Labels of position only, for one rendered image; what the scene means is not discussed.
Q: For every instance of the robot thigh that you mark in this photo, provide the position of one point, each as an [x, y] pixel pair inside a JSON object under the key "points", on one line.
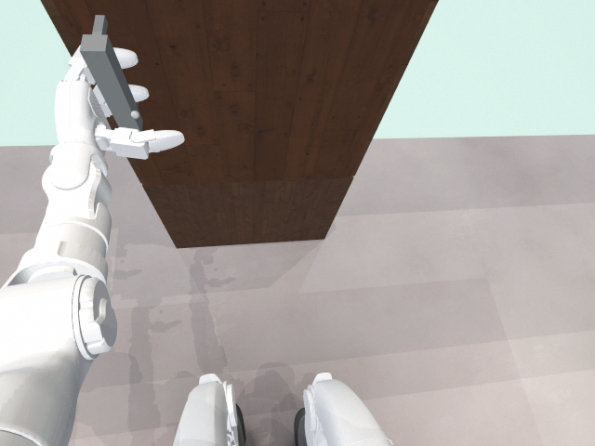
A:
{"points": [[336, 410], [209, 412]]}

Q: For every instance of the cupboard door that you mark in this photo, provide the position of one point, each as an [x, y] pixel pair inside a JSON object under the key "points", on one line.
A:
{"points": [[262, 90]]}

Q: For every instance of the left robot forearm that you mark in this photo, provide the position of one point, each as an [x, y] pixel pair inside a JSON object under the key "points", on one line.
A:
{"points": [[75, 233]]}

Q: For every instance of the left robot thigh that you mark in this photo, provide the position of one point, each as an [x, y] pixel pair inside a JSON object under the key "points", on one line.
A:
{"points": [[209, 412]]}

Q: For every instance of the robot left upper arm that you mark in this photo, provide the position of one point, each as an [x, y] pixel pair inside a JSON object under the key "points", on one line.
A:
{"points": [[50, 333]]}

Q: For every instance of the handle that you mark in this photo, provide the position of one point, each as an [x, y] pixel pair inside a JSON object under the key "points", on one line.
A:
{"points": [[97, 51]]}

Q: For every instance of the robot left hand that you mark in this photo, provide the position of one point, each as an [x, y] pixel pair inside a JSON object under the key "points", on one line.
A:
{"points": [[78, 110]]}

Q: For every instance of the right robot thigh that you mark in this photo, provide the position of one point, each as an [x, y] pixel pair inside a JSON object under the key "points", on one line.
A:
{"points": [[336, 410]]}

